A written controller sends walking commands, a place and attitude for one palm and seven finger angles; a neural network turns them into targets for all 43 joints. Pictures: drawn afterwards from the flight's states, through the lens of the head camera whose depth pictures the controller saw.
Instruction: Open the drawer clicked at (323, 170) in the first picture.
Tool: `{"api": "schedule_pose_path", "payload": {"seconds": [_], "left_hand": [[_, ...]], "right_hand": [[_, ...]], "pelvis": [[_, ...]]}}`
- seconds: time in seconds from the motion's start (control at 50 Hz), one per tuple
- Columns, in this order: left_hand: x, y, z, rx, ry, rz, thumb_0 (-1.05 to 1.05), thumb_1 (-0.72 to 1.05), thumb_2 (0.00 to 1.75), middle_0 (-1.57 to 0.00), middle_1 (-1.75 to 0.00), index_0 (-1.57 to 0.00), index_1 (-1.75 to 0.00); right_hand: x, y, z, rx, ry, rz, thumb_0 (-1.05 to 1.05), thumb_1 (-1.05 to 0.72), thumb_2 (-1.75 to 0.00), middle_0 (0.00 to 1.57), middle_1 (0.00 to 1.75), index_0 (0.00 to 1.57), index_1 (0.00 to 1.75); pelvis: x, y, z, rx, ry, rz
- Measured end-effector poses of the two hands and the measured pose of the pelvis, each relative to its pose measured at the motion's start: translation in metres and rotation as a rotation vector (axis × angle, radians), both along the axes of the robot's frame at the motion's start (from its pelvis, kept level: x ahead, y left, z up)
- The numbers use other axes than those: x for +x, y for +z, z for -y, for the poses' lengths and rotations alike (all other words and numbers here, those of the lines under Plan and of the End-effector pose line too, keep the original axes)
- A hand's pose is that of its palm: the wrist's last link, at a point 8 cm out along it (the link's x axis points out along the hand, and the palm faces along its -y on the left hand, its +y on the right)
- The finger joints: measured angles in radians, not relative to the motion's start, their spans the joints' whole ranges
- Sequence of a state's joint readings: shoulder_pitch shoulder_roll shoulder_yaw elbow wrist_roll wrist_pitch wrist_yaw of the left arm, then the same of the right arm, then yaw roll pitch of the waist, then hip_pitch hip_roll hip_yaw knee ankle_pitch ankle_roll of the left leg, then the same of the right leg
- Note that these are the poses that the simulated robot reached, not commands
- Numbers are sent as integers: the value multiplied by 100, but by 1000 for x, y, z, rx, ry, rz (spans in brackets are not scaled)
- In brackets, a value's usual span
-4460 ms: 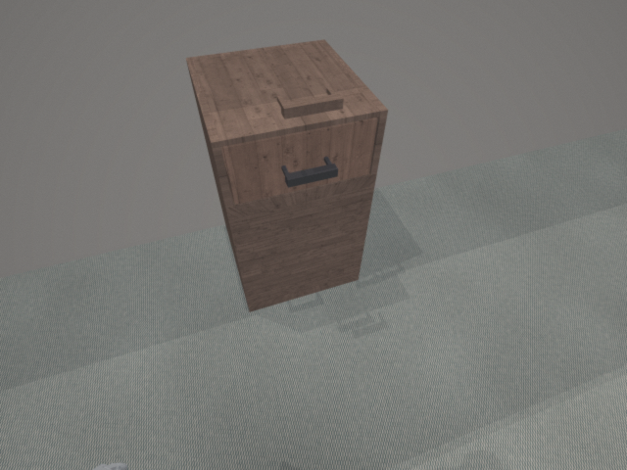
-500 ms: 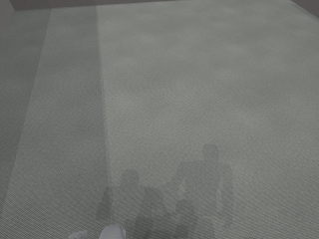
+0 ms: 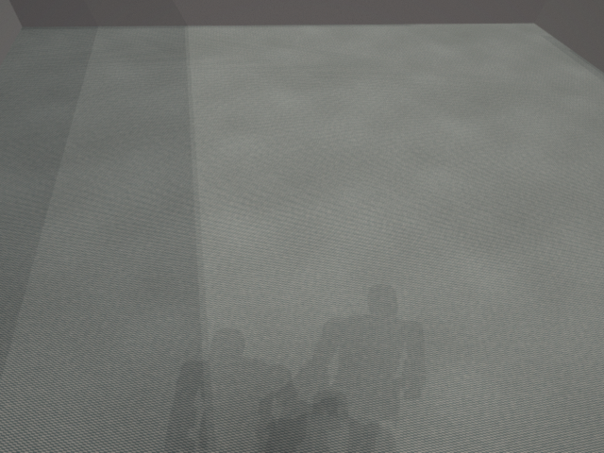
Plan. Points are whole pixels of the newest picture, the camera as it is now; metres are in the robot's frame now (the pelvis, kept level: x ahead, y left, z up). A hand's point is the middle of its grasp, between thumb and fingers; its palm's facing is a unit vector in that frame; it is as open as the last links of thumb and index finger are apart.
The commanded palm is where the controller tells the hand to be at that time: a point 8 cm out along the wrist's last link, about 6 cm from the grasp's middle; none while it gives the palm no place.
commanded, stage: turn to face it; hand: left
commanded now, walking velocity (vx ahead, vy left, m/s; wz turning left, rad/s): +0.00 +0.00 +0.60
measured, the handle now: out of the picture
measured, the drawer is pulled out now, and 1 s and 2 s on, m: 0.00 0.00 0.00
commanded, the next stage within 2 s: none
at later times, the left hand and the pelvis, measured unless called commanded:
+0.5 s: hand out of the picture +0.11 +0.16 -0.13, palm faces +0.27 -0.92 -0.28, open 7.4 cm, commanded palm none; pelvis +0.03 -0.06 +0.00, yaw +18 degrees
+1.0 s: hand out of the picture -0.14 +0.17 -0.18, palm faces +0.63 -0.73 -0.27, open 7.4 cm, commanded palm none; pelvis -0.01 -0.03 -0.01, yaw +36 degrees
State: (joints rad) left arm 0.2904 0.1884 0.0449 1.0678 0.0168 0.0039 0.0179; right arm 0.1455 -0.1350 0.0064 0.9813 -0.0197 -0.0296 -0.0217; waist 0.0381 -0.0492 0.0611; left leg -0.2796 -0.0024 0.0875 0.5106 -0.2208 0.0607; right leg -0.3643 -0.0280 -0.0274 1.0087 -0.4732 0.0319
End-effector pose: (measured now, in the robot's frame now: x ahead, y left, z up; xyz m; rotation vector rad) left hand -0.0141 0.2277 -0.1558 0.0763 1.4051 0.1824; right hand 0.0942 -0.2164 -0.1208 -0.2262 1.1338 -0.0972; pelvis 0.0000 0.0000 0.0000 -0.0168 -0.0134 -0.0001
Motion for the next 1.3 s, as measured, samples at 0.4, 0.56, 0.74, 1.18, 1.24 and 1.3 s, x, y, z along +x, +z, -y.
{"api": "schedule_pose_path", "payload": {"seconds": [0.4,0.56,0.74,1.18,1.24,1.3], "left_hand": [[130,46,17,162,46,350,1,91,90,-20,-30,-20,-29],[72,58,36,189,167,300,1,91,90,-20,-30,-20,-30],[-44,36,52,149,374,106,1,90,90,-21,-30,-20,-30],[-112,27,8,171,655,155,1,91,90,-20,-30,-19,-29],[-93,33,7,196,659,208,1,91,90,-20,-30,-19,-29],[-75,39,11,227,664,255,1,91,90,-20,-30,-19,-29]], "right_hand": [[-40,-33,75,11,-10,-273,0,-91,-90,20,30,20,30],[37,-23,87,16,149,-172,0,-91,-90,20,30,19,30],[124,-8,50,-38,379,-67,0,-91,-90,20,30,19,30],[134,7,-69,-26,690,2,0,-90,-90,20,30,20,30],[127,-2,-56,-25,686,-45,0,-90,-90,20,30,20,30],[125,-14,-40,-27,685,-92,0,-90,-90,21,30,20,30]], "pelvis": [[23,-5,50,24,229,-41],[26,6,68,65,349,-14],[15,3,62,57,472,-15],[-7,3,30,-13,739,-18],[-3,2,36,-9,774,-22],[3,-2,46,-2,812,-28]]}}
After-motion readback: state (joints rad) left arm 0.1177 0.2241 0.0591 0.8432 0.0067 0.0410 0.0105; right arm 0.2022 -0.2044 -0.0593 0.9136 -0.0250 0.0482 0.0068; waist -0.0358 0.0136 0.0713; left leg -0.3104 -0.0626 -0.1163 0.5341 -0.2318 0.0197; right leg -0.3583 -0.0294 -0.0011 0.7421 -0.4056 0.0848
